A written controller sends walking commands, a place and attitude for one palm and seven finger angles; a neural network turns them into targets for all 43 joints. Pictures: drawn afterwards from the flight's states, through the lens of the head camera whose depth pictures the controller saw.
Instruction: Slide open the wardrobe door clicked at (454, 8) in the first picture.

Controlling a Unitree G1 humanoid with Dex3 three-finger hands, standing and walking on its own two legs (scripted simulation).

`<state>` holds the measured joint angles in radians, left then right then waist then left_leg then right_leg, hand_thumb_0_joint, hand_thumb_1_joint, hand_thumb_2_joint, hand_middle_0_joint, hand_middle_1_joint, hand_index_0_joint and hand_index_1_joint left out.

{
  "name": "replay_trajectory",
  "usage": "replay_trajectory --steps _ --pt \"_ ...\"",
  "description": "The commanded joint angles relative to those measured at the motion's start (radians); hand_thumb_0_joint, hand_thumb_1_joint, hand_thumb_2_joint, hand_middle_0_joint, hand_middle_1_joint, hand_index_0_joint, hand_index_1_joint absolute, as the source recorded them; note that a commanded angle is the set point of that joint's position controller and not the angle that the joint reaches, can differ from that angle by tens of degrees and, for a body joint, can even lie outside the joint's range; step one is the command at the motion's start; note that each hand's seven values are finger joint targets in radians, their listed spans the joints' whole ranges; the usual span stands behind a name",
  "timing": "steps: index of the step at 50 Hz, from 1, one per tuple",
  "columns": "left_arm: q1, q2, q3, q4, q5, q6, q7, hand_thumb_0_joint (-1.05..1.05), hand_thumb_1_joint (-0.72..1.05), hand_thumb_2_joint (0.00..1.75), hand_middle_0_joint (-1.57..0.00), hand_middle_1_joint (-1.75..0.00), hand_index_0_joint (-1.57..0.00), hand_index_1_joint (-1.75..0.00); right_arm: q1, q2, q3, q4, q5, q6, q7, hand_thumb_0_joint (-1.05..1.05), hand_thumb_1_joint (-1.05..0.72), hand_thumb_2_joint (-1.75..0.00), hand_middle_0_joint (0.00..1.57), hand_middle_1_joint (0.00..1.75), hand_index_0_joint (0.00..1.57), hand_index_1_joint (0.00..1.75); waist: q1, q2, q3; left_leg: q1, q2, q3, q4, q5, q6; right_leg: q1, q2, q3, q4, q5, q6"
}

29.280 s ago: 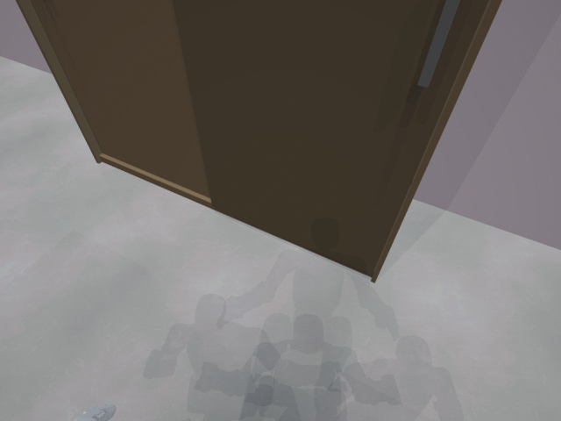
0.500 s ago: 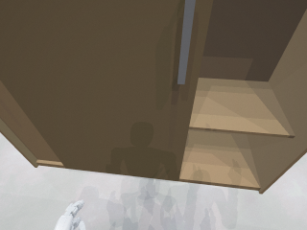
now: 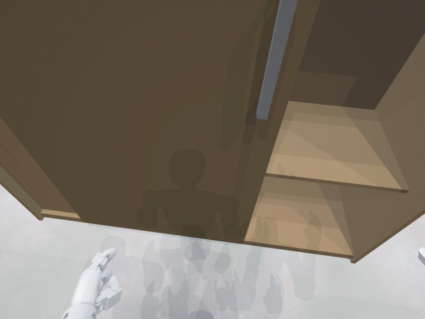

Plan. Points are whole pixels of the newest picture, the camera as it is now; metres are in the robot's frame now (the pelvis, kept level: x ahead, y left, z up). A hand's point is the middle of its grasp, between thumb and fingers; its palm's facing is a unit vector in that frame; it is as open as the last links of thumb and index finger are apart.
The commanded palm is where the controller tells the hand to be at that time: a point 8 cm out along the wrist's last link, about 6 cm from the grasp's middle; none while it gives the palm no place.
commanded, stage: let the arm hang, fingers relaxed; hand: right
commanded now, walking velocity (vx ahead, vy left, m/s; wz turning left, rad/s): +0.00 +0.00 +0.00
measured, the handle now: (275, 50) +0.52 -0.07 +0.25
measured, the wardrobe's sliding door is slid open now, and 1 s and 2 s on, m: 0.52 0.52 0.52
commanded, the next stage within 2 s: look to check the result in 1.20 s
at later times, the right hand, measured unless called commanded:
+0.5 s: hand out of the picture -0.04 -0.18 -0.18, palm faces +0.04 +0.99 -0.17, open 7.1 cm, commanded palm none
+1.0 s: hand out of the picture +0.03 -0.22 -0.16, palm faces +0.06 +0.96 -0.27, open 7.4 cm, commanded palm none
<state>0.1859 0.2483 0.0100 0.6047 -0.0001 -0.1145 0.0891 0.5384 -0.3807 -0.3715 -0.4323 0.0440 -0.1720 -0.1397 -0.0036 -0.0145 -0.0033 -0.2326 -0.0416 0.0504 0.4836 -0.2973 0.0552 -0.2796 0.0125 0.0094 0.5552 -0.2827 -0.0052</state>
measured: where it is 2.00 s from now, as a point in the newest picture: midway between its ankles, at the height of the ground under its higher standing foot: outside the picture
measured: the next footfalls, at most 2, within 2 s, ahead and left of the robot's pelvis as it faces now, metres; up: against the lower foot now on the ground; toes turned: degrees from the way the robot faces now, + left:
none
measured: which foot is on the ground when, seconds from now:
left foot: down 0.00-1.00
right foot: down 0.00-1.00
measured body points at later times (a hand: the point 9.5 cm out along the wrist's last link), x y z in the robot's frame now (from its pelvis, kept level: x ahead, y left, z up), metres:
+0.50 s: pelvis -0.05 +0.00 +0.00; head -0.01 -0.02 +0.44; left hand -0.01 +0.24 -0.15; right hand -0.05 -0.23 -0.17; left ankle -0.03 +0.08 -0.74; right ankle -0.02 -0.12 -0.74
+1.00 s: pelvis -0.03 -0.01 +0.01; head -0.01 +0.00 +0.45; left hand +0.03 +0.24 -0.15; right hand +0.02 -0.27 -0.14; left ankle -0.03 +0.08 -0.74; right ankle -0.02 -0.12 -0.74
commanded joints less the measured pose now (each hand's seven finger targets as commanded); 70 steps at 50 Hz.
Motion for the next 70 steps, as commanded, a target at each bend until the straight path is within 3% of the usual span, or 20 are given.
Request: replay_trajectory --steps 1,4,5,6,8,9,10,13,15,18,20,21,23,24,27,31,37,41,58,70 --pt "-0.061 0.091 0.039 -0.151 -0.001 -0.042 0.012 0.00 0.90 0.90 -0.20 -0.30 -0.20 -0.30 -0.021 -0.259 -0.196 -0.236 0.002 -0.078 -0.038 0.00 -0.90 -0.90 0.20 0.30 0.20 0.30 0.002 0.022 -0.139 0.108 0.210 -0.171 -0.075 0.483 -0.014 0.031 -0.043 0.031 -0.039 0.298 -0.010" --pt "-0.054 0.100 0.041 -0.159 -0.001 -0.039 0.013 0.00 0.90 0.90 -0.20 -0.30 -0.20 -0.30 -0.007 -0.235 -0.180 -0.247 0.001 -0.085 -0.039 0.00 -0.90 -0.90 0.20 0.30 0.20 0.30 0.000 -0.066 -0.164 0.135 0.133 -0.113 -0.022 0.506 -0.042 0.075 -0.082 0.075 -0.073 0.513 -0.018" --pt "-0.098 0.230 0.069 0.072 -0.008 -0.045 -0.084 0.00 0.90 0.90 -0.20 -0.30 -0.20 -0.30 -0.100 -0.006 0.287 0.543 -0.058 0.087 0.098 0.00 -0.90 -0.90 0.20 0.30 0.20 0.30 0.040 -0.091 -0.092 -0.005 0.211 -0.044 0.128 0.582 -0.025 0.038 -0.117 0.105 0.070 0.665 -0.021" --pt "-0.047 0.220 0.081 0.062 -0.002 -0.001 -0.086 0.00 0.90 0.90 -0.20 -0.30 -0.20 -0.30 -0.109 -0.010 0.263 0.566 -0.065 0.150 0.119 0.00 -0.90 -0.90 0.20 0.30 0.20 0.30 0.026 -0.064 -0.132 -0.034 0.174 -0.081 0.081 0.423 -0.017 0.064 -0.135 0.127 0.031 0.690 -0.023" --pt "-0.035 0.210 0.060 0.061 0.005 0.040 -0.085 0.00 0.90 0.90 -0.20 -0.30 -0.20 -0.30 -0.189 -0.015 0.269 0.668 -0.062 0.161 0.123 0.00 -0.90 -0.90 0.20 0.30 0.20 0.30 0.006 0.030 -0.080 -0.012 0.122 -0.049 0.140 0.110 -0.014 -0.101 -0.187 0.233 -0.054 0.456 -0.092" --pt "-0.042 0.218 0.052 0.059 0.016 0.048 -0.083 0.00 0.90 0.90 -0.20 -0.30 -0.20 -0.30 -0.222 -0.027 0.276 0.723 -0.065 0.161 0.126 0.00 -0.90 -0.90 0.20 0.30 0.20 0.30 -0.003 0.091 -0.062 0.008 0.109 -0.061 0.142 0.077 -0.014 -0.145 -0.187 0.262 -0.079 0.403 -0.109" --pt "-0.043 0.232 0.050 0.066 0.024 0.050 -0.082 0.00 0.90 0.90 -0.20 -0.30 -0.20 -0.30 -0.247 -0.044 0.277 0.779 -0.069 0.158 0.129 0.00 -0.90 -0.90 0.20 0.30 0.20 0.30 -0.011 0.124 -0.073 0.031 0.115 -0.073 0.122 0.138 -0.012 -0.136 -0.171 0.262 -0.077 0.429 -0.109" --pt "-0.048 0.204 0.043 0.131 0.027 0.075 -0.078 0.00 0.90 0.90 -0.20 -0.30 -0.20 -0.30 -0.312 -0.063 0.295 0.983 -0.072 0.161 0.128 0.00 -0.90 -0.90 0.20 0.30 0.20 0.30 -0.008 0.124 -0.117 0.073 0.182 -0.134 0.043 0.248 0.023 -0.085 -0.088 0.171 -0.027 0.325 -0.061" --pt "-0.035 0.167 0.032 0.175 0.030 0.099 -0.074 0.00 0.90 0.90 -0.20 -0.30 -0.20 -0.30 -0.363 -0.059 0.314 1.093 -0.070 0.169 0.127 0.00 -0.90 -0.90 0.20 0.30 0.20 0.30 0.014 0.091 -0.093 0.011 0.233 -0.184 -0.038 0.196 0.056 -0.020 -0.040 0.111 0.003 0.191 -0.039" --pt "-0.010 0.119 0.018 0.240 0.033 0.124 -0.069 0.00 0.90 0.90 -0.20 -0.30 -0.20 -0.30 -0.408 -0.036 0.333 1.212 -0.065 0.179 0.126 0.00 -0.90 -0.90 0.20 0.30 0.20 0.30 0.033 -0.018 -0.009 -0.099 0.214 -0.185 -0.122 -0.046 0.056 0.031 -0.040 0.110 -0.034 0.068 -0.040" --pt "0.001 0.113 0.014 0.279 0.034 0.125 -0.066 0.00 0.90 0.90 -0.20 -0.30 -0.20 -0.30 -0.393 -0.021 0.332 1.285 -0.063 0.180 0.128 0.00 -0.90 -0.90 0.20 0.30 0.20 0.30 0.025 -0.071 0.028 -0.088 0.170 -0.164 -0.125 -0.135 0.035 -0.018 -0.058 0.141 -0.102 -0.001 -0.050" --pt "0.006 0.107 0.012 0.292 0.033 0.127 -0.064 0.00 0.90 0.90 -0.20 -0.30 -0.20 -0.30 -0.369 -0.013 0.334 1.318 -0.063 0.181 0.127 0.00 -0.90 -0.90 0.20 0.30 0.20 0.30 0.017 -0.066 0.040 -0.072 0.153 -0.148 -0.131 -0.149 0.025 -0.039 -0.065 0.155 -0.127 -0.031 -0.055" --pt "0.027 0.099 0.017 0.324 0.036 0.126 -0.059 0.00 0.90 0.90 -0.20 -0.30 -0.20 -0.30 -0.329 0.011 0.322 1.373 -0.061 0.181 0.127 0.00 -0.90 -0.90 0.20 0.30 0.20 0.30 0.005 -0.133 0.018 -0.002 0.140 -0.131 -0.116 -0.139 0.019 -0.097 -0.074 0.170 -0.171 -0.108 -0.063" --pt "0.041 0.101 0.020 0.337 0.036 0.124 -0.057 0.00 0.90 0.90 -0.20 -0.30 -0.20 -0.30 -0.315 0.011 0.320 1.393 -0.060 0.179 0.127 0.00 -0.90 -0.90 0.20 0.30 0.20 0.30 0.003 -0.120 -0.006 0.029 0.135 -0.132 -0.110 -0.129 0.020 -0.105 -0.077 0.174 -0.180 -0.116 -0.065" --pt "0.078 0.091 0.025 0.371 0.031 0.123 -0.053 0.00 0.90 0.90 -0.20 -0.30 -0.20 -0.30 -0.290 0.028 0.321 1.443 -0.059 0.173 0.127 0.00 -0.90 -0.90 0.20 0.30 0.20 0.30 0.003 -0.057 -0.018 0.035 0.145 -0.128 -0.136 -0.131 0.023 -0.092 -0.073 0.166 -0.168 -0.103 -0.065" --pt "0.133 0.084 0.032 0.413 0.028 0.124 -0.052 0.00 0.90 0.90 -0.20 -0.30 -0.20 -0.30 -0.300 0.022 0.320 1.480 -0.059 0.168 0.125 0.00 -0.90 -0.90 0.20 0.30 0.20 0.30 0.017 0.022 0.026 -0.043 0.165 -0.138 -0.172 -0.173 0.039 -0.045 -0.062 0.144 -0.131 -0.061 -0.061" --pt "0.104 0.106 0.031 0.440 0.028 0.106 -0.049 0.00 0.90 0.90 -0.20 -0.30 -0.20 -0.30 -0.291 0.019 0.316 1.518 -0.057 0.164 0.123 0.00 -0.90 -0.90 0.20 0.30 0.20 0.30 -0.007 -0.016 0.033 0.061 0.126 -0.095 -0.109 -0.044 0.013 -0.103 -0.110 0.206 -0.231 -0.034 -0.076" --pt "0.078 0.108 0.027 0.453 0.024 0.102 -0.053 0.00 0.90 0.90 -0.20 -0.30 -0.20 -0.30 -0.308 0.005 0.319 1.528 -0.055 0.156 0.121 0.00 -0.90 -0.90 0.20 0.30 0.20 0.30 -0.007 0.022 0.025 0.076 0.150 -0.109 -0.140 -0.007 0.017 -0.058 -0.090 0.164 -0.206 0.064 -0.062" --pt "-0.069 0.166 0.014 0.461 0.021 0.090 -0.057 0.00 0.90 0.90 -0.20 -0.30 -0.20 -0.30 -0.426 -0.037 0.323 1.501 -0.053 0.138 0.117 0.00 -0.90 -0.90 0.20 0.30 0.20 0.30 0.002 0.009 -0.045 0.151 0.172 -0.103 -0.149 0.319 -0.011 0.115 -0.111 0.130 -0.222 0.350 -0.037" --pt "-0.084 0.194 0.013 0.463 0.018 0.095 -0.053 0.00 0.90 0.90 -0.20 -0.30 -0.20 -0.30 -0.429 -0.068 0.319 1.505 -0.049 0.136 0.115 0.00 -0.90 -0.90 0.20 0.30 0.20 0.30 0.004 0.019 -0.055 0.185 0.180 -0.114 -0.180 0.394 -0.020 0.159 -0.111 0.110 -0.221 0.344 -0.030"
